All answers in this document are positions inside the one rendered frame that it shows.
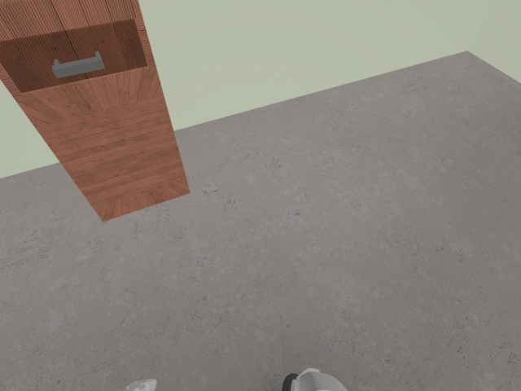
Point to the handle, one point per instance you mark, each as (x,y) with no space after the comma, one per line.
(78,66)

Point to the right robot foot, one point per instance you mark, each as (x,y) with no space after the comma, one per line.
(287,382)

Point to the right robot shin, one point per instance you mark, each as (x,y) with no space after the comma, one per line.
(309,369)

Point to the cabinet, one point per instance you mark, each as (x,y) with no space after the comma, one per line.
(112,134)

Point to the drawer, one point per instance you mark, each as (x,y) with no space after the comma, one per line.
(28,60)

